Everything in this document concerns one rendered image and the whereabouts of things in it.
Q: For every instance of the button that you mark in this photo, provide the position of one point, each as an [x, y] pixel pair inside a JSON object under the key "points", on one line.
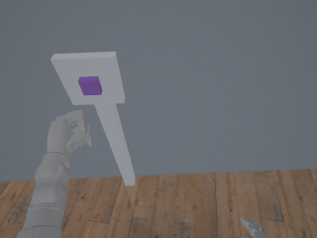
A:
{"points": [[90, 85]]}

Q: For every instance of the robot right hand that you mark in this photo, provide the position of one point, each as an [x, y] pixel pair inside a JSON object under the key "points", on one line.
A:
{"points": [[253, 228]]}

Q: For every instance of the panel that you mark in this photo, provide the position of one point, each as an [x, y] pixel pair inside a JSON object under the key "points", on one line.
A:
{"points": [[69, 68]]}

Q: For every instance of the robot left hand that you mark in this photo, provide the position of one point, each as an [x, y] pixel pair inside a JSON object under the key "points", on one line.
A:
{"points": [[63, 139]]}

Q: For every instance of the left robot forearm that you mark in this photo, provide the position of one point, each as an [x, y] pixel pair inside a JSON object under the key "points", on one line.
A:
{"points": [[47, 206]]}

